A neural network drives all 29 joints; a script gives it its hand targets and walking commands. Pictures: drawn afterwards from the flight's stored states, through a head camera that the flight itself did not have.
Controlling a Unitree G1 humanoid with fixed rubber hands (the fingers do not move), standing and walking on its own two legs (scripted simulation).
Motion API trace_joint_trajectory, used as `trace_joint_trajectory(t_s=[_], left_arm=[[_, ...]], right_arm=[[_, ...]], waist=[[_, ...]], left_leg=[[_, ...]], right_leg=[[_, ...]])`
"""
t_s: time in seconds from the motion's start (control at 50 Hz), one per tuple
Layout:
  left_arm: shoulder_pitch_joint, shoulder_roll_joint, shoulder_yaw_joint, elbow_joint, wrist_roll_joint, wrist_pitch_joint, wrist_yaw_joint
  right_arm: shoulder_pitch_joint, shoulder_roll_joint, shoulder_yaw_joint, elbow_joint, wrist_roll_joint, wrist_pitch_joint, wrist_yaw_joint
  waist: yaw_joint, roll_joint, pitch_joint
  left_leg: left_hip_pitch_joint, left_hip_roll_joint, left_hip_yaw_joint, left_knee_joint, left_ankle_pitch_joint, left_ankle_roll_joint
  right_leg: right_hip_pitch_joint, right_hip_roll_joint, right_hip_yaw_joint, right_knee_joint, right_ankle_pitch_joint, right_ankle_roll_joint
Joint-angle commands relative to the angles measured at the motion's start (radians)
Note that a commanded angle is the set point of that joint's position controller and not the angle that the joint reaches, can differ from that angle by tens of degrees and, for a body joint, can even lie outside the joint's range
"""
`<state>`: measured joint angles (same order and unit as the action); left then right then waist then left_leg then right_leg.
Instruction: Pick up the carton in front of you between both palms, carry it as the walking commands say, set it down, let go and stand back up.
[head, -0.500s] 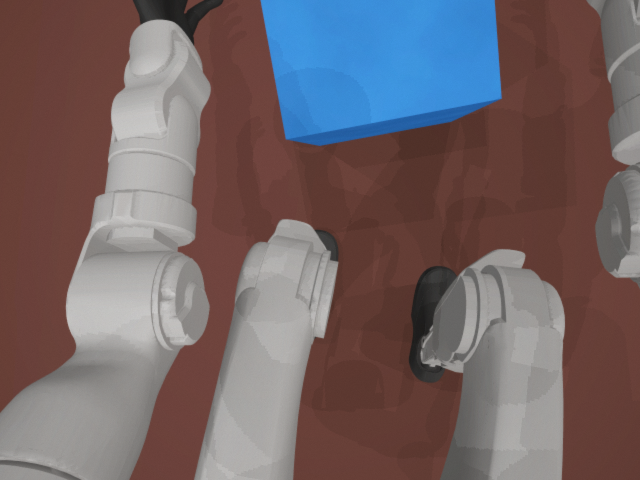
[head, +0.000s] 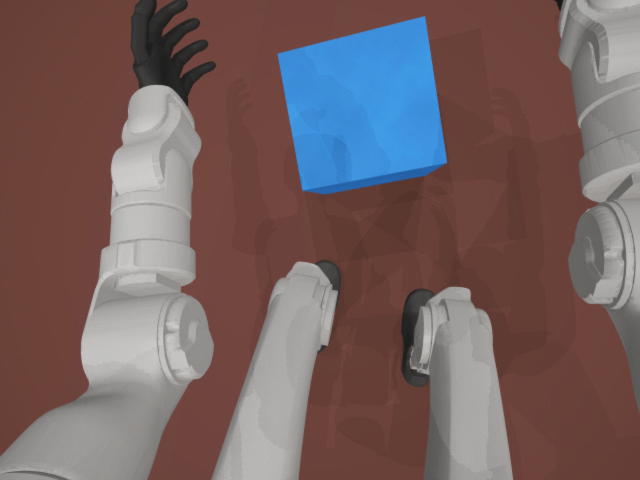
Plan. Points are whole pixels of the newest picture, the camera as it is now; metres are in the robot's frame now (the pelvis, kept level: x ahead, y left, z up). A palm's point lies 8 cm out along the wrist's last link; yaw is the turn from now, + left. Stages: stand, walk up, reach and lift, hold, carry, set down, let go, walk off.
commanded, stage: set down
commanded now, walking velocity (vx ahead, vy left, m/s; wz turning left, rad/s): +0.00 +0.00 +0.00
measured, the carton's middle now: (363, 124) +0.52 +0.06 -0.41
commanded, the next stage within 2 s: let go in 0.26 s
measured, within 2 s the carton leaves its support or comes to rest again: neither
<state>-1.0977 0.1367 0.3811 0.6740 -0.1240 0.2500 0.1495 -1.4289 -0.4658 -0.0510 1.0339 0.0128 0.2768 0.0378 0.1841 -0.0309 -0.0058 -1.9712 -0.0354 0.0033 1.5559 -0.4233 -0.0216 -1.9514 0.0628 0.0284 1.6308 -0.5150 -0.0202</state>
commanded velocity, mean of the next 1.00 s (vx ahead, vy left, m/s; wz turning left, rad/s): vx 0.00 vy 0.00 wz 0.00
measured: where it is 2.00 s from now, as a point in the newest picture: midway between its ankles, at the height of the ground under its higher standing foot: (366, 337)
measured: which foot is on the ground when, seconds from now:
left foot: down 0.00-1.00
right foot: down 0.00-1.00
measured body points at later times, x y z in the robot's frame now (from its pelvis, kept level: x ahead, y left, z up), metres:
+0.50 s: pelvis +0.03 +0.01 +0.13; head +0.32 +0.00 +0.48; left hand +0.46 +0.24 +0.02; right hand +0.56 -0.15 +0.02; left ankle +0.11 +0.12 -0.50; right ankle +0.07 -0.10 -0.50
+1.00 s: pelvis +0.10 +0.03 +0.22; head +0.23 +0.01 +0.65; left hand +0.32 +0.26 +0.14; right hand +0.39 -0.19 +0.12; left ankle +0.11 +0.12 -0.50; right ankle +0.07 -0.10 -0.50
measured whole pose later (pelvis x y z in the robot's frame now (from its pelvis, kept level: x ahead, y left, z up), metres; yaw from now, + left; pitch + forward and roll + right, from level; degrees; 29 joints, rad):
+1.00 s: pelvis +0.10 +0.03 +0.22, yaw -2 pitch +17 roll +0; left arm 0.06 0.18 0.04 0.43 -0.04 0.03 -0.08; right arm -0.14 -0.18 -0.14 0.60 -0.06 0.02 -0.03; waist 0.10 0.04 -0.03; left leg -0.66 -0.05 -0.02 0.63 -0.27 0.03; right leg -0.61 0.03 0.06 0.63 -0.32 0.01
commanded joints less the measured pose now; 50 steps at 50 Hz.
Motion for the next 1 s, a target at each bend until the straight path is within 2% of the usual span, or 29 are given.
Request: trace_joint_trajectory(t_s=[0.0, 0.12, 0.22, 0.28, 0.36, 0.46, 0.54, 0.64, 0.74, 0.9, 0.94, 0.98], left_arm=[[-0.170, 0.123, 0.013, -0.121, 0.009, -0.018, -0.010], [-0.139, 0.096, 0.028, -0.114, 0.047, -0.030, -0.026], [-0.115, 0.078, 0.047, -0.107, 0.082, -0.037, -0.037], [-0.078, 0.063, 0.051, -0.106, 0.108, -0.047, -0.051], [0.048, 0.062, 0.039, -0.129, 0.149, -0.071, -0.090], [0.259, 0.102, -0.018, -0.176, 0.197, -0.106, -0.172], [0.407, 0.139, -0.083, -0.207, 0.201, -0.124, -0.227], [0.594, 0.143, -0.167, -0.218, 0.166, -0.155, -0.261], [0.799, 0.137, -0.230, -0.232, 0.125, -0.191, -0.263], [1.095, 0.126, -0.313, -0.318, 0.088, -0.233, -0.227], [1.160, 0.128, -0.327, -0.342, 0.083, -0.241, -0.220], [1.206, 0.132, -0.336, -0.356, 0.077, -0.247, -0.216]], right_arm=[[-0.307, -0.086, -0.033, -0.117, -0.015, -0.017, 0.005], [-0.249, -0.072, -0.074, -0.084, -0.044, -0.036, 0.021], [-0.218, -0.055, -0.099, -0.069, -0.070, -0.048, 0.037], [-0.170, -0.032, -0.129, -0.068, -0.097, -0.058, 0.039], [-0.027, 0.028, -0.173, -0.124, -0.137, -0.070, 0.010], [0.253, 0.161, -0.214, -0.294, -0.170, -0.090, -0.077], [0.436, 0.223, -0.203, -0.446, -0.158, -0.113, -0.132], [0.646, 0.239, -0.172, -0.537, -0.122, -0.153, -0.140], [0.869, 0.233, -0.141, -0.521, -0.094, -0.198, -0.112], [1.192, 0.205, -0.109, -0.507, -0.072, -0.266, -0.078], [1.262, 0.197, -0.102, -0.517, -0.069, -0.279, -0.072], [1.322, 0.192, -0.095, -0.532, -0.067, -0.289, -0.066]], waist=[[0.048, -0.207, -1.137], [0.042, -0.164, -1.082], [0.045, -0.152, -1.033], [0.031, -0.146, -1.025], [0.011, -0.141, -1.103], [-0.011, -0.119, -1.122], [-0.021, -0.078, -0.972], [-0.041, -0.031, -0.764], [-0.060, 0.019, -0.629], [-0.088, 0.098, -0.503], [-0.097, 0.098, -0.461], [-0.110, 0.076, -0.405]], left_leg=[[0.583, -0.034, 0.093, -0.166, 0.402, -0.038], [0.672, -0.029, 0.089, -0.285, 0.425, -0.047], [0.737, -0.023, 0.087, -0.389, 0.431, -0.049], [0.786, -0.020, 0.084, -0.442, 0.444, -0.049], [0.882, -0.024, 0.083, -0.502, 0.514, -0.041], [1.008, -0.030, 0.075, -0.581, 0.564, -0.014], [1.159, -0.019, 0.051, -0.656, 0.523, 0.006], [1.372, 0.010, 0.010, -0.743, 0.466, 0.010], [1.567, 0.033, -0.038, -0.818, 0.505, -0.001], [1.878, 0.040, -0.095, -0.894, 0.782, -0.018], [1.914, 0.039, -0.095, -0.924, 0.815, -0.020], [1.917, 0.034, -0.088, -0.961, 0.796, -0.020]], right_leg=[[0.755, 0.024, -0.012, -0.207, 0.367, 0.019], [0.798, 0.023, -0.002, -0.334, 0.384, 0.019], [0.862, 0.018, 0.004, -0.440, 0.391, 0.022], [0.909, 0.015, 0.008, -0.498, 0.417, 0.026], [1.041, 0.014, 0.015, -0.562, 0.547, 0.039], [1.197, 0.013, 0.025, -0.654, 0.666, 0.054], [1.206, 0.014, 0.022, -0.763, 0.551, 0.051], [1.163, 0.014, 0.000, -0.878, 0.349, 0.040], [1.153, 0.005, -0.012, -0.936, 0.293, 0.029], [1.220, 0.007, -0.010, -1.039, 0.345, 0.016], [1.283, 0.007, -0.007, -1.075, 0.368, 0.014], [1.368, 0.004, -0.004, -1.112, 0.394, 0.014]])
